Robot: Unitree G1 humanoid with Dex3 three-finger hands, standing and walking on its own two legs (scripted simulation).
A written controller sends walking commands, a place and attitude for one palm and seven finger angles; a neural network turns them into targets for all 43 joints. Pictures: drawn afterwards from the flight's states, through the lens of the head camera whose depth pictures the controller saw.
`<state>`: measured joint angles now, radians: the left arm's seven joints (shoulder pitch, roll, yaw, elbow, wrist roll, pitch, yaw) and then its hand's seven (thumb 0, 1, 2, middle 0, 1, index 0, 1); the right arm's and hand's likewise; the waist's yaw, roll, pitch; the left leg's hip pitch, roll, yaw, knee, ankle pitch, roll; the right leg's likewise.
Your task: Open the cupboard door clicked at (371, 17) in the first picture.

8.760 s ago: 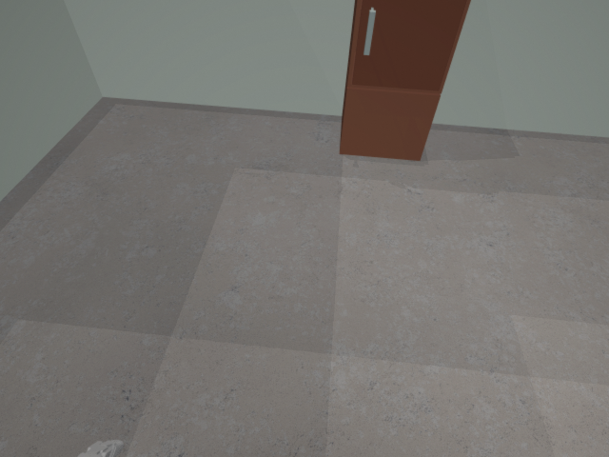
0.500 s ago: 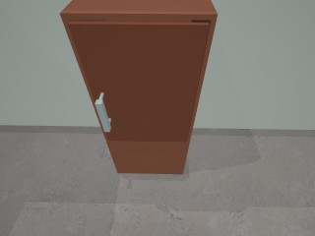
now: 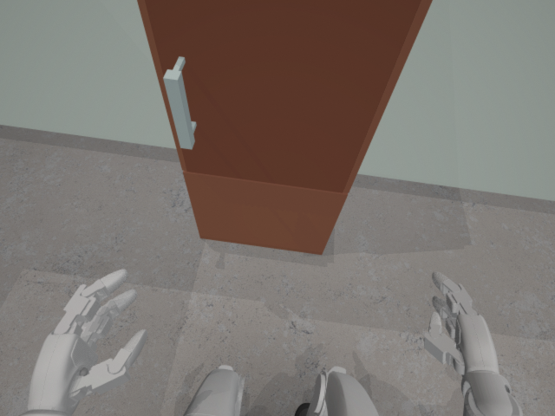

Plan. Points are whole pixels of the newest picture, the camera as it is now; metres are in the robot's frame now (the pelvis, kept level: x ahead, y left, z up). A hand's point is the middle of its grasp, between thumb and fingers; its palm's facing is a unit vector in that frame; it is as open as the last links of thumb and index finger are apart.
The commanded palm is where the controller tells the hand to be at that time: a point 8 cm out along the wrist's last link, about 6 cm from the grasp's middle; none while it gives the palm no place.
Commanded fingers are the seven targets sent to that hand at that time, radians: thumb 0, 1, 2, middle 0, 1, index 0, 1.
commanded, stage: raise the hand with hooked fingers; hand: left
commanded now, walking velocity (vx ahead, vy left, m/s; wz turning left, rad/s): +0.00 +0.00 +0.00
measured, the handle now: (184, 105) +0.62 +0.26 +0.01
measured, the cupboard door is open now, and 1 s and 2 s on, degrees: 0 0 0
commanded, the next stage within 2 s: move the hooked fingers beside the handle in 1.58 s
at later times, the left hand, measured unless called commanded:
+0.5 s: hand (98, 301) +0.23 +0.26 +0.03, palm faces +0.04 -1.00 -0.08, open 12.2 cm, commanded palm +0.21 +0.31 +0.04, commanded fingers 0.00 -0.31 0.38 -0.29 -1.08 -0.29 -1.08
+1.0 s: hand (87, 267) +0.27 +0.29 +0.03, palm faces -0.02 -1.00 -0.07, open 13.9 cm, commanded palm +0.25 +0.34 +0.04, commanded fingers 0.00 -0.50 0.30 -0.30 -1.20 -0.30 -1.20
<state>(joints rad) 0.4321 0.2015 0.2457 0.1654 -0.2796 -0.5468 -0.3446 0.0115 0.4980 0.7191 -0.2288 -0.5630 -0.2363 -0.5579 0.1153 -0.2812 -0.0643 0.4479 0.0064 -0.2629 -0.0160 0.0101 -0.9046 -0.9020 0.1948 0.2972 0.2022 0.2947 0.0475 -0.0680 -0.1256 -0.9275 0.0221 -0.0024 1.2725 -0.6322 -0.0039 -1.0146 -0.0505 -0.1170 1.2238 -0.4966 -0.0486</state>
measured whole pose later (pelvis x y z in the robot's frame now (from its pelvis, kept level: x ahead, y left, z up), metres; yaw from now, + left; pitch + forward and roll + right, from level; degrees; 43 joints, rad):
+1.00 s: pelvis +0.00 +0.03 +0.00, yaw +0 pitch +20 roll -3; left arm 0.06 0.39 0.40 0.31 -0.35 -0.39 -0.51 -0.01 -0.48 0.30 -0.30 -1.19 -0.30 -1.19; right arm 0.22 -0.27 0.03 0.51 0.03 -0.21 -0.04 0.01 -0.90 -0.90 0.20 0.30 0.21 0.30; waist 0.00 0.00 -0.14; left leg -1.03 0.01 -0.01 1.29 -0.62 0.04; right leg -1.08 -0.05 -0.12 1.19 -0.46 -0.01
